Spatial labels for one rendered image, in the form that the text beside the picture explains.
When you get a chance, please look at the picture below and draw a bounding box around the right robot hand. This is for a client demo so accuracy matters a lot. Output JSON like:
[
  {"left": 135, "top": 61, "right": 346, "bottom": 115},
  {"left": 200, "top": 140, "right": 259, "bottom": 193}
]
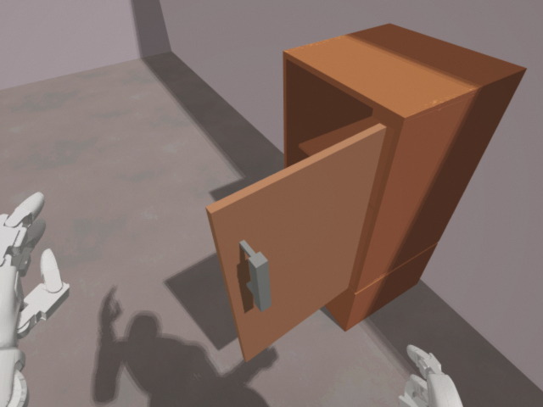
[{"left": 399, "top": 345, "right": 463, "bottom": 407}]

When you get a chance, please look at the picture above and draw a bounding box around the cupboard door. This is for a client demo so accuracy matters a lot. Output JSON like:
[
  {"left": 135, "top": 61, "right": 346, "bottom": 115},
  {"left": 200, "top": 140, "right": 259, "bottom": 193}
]
[{"left": 205, "top": 123, "right": 387, "bottom": 362}]

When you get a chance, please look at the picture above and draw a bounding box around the left robot forearm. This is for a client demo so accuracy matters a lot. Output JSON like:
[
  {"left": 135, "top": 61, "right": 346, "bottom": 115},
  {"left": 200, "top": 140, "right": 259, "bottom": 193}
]
[{"left": 0, "top": 347, "right": 30, "bottom": 407}]

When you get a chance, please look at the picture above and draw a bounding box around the left robot hand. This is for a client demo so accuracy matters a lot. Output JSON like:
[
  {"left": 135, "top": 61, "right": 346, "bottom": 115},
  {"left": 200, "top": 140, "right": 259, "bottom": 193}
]
[{"left": 0, "top": 192, "right": 70, "bottom": 348}]

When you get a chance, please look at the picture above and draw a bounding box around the handle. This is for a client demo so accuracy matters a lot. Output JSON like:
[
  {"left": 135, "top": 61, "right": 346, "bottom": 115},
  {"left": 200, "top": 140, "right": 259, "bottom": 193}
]
[{"left": 239, "top": 240, "right": 272, "bottom": 312}]

